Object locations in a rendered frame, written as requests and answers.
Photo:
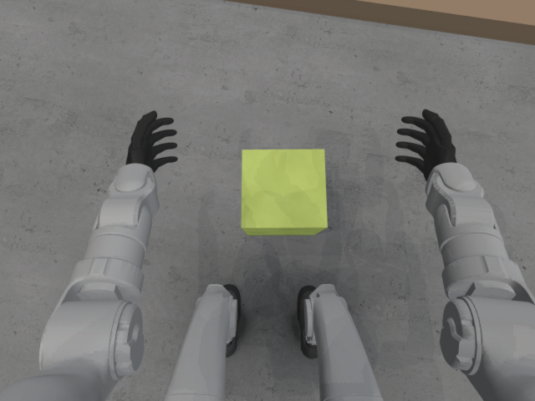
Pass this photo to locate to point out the robot left upper arm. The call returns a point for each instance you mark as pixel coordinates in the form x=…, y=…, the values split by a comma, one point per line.
x=88, y=347

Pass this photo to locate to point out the left robot forearm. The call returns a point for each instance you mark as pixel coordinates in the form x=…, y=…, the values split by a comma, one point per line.
x=112, y=263

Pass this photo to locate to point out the right robot forearm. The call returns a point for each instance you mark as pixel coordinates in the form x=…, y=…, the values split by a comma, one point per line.
x=475, y=259

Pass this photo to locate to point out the left robot foot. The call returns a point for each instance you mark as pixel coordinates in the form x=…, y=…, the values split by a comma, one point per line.
x=232, y=346

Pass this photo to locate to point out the robot right upper arm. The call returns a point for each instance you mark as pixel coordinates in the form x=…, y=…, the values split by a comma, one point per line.
x=492, y=341

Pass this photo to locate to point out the robot left hand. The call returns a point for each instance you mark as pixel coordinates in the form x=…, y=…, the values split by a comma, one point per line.
x=141, y=149

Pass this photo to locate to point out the robot right hand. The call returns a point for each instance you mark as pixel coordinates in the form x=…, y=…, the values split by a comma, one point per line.
x=436, y=139

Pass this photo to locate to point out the carton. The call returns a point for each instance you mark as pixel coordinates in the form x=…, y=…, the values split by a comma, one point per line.
x=283, y=192

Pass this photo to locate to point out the left robot shin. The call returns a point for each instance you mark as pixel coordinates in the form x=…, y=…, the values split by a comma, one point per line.
x=215, y=288

